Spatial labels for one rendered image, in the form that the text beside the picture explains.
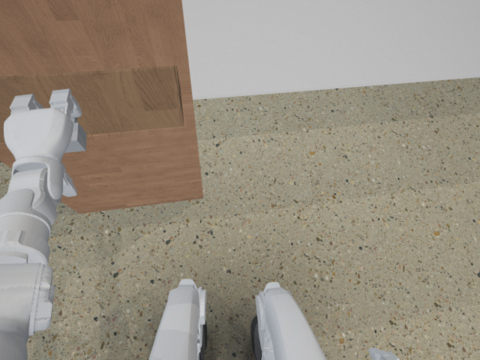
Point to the handle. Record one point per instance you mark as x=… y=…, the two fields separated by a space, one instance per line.
x=78 y=139

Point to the robot left thigh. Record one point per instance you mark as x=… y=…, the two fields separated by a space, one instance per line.
x=176 y=337

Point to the robot left hand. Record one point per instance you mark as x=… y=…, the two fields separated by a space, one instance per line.
x=31 y=130

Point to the right robot shin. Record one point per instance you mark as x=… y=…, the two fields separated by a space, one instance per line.
x=265 y=338

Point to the left robot upper arm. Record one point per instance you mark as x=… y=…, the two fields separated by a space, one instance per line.
x=26 y=306

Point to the cabinet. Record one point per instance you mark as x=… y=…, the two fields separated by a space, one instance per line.
x=123 y=169

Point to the left robot forearm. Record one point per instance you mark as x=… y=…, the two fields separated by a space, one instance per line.
x=28 y=210

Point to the drawer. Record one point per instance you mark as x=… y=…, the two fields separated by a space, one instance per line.
x=110 y=100

